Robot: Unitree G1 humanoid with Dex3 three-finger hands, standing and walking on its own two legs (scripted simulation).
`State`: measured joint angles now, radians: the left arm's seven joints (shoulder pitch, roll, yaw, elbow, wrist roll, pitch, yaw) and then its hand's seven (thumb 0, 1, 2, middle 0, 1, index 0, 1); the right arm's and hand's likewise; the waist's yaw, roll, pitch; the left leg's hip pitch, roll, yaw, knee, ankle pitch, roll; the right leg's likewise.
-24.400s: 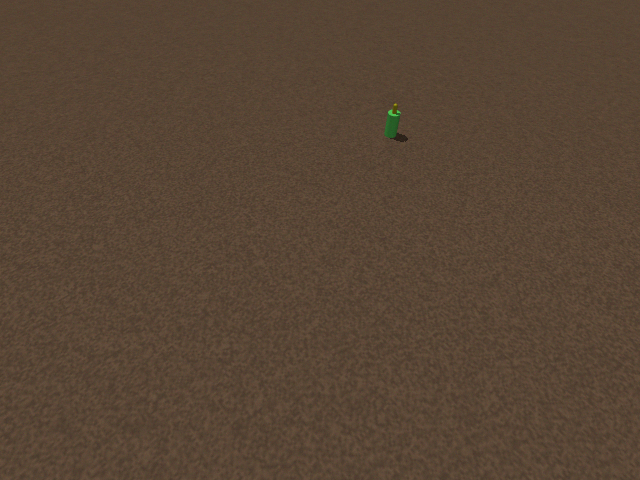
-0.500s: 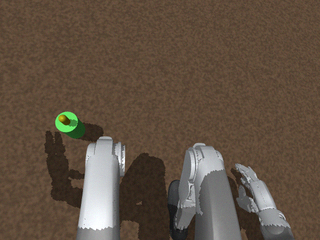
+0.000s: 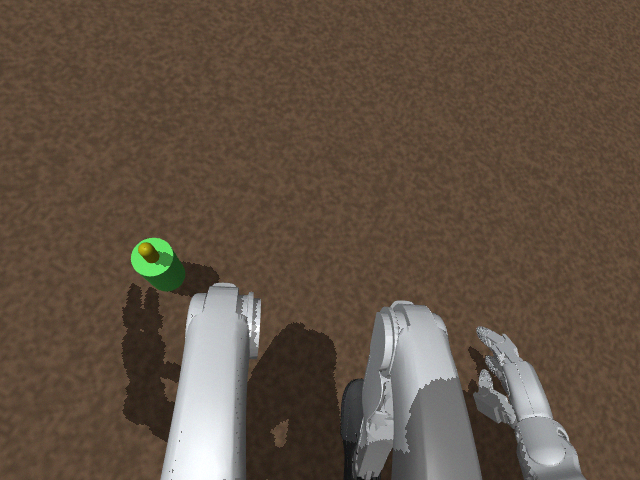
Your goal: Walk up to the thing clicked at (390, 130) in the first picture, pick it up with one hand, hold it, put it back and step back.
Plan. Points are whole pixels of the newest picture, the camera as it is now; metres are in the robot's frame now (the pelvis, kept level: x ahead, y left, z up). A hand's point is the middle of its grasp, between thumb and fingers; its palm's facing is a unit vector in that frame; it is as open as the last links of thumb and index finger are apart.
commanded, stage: go down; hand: left
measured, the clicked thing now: (157, 262) +0.38 +0.28 -0.29
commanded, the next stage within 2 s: approach in 1.22 s
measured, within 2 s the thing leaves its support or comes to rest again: neither
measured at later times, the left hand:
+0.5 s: hand out of the picture +0.27 +0.43 +0.00, palm faces +0.21 -0.98 -0.03, open 17.3 cm
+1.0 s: hand out of the picture +0.25 +0.46 +0.00, palm faces +0.28 -0.96 -0.06, open 17.4 cm
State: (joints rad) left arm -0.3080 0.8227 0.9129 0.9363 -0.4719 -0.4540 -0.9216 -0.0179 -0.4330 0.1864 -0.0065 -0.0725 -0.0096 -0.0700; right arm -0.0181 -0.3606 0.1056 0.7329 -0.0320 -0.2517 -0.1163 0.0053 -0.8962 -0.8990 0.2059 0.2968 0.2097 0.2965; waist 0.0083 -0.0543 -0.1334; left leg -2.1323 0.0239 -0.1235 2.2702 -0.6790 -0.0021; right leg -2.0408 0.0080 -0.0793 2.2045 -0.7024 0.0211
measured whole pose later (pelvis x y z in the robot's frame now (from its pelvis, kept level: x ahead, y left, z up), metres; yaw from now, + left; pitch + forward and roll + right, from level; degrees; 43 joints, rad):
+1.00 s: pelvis +0.00 +0.00 -0.02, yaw +0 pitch +30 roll -8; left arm -0.32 0.84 0.97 1.00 -0.46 -0.48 -0.99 -0.02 -0.50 0.15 0.00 -0.08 0.00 -0.07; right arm 0.00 -0.40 0.12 0.74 -0.06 -0.25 -0.10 0.01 -0.90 -0.90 0.21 0.30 0.21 0.30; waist 0.04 -0.07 -0.04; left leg -2.17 0.02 -0.14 2.33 -0.69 -0.01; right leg -2.07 0.01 -0.09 2.25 -0.71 0.02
